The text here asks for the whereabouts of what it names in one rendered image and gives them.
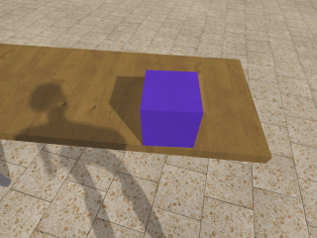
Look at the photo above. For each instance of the table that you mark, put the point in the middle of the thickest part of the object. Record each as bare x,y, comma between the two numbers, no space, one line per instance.
92,99

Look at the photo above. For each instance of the carton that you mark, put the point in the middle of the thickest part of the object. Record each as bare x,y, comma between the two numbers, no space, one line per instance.
171,108

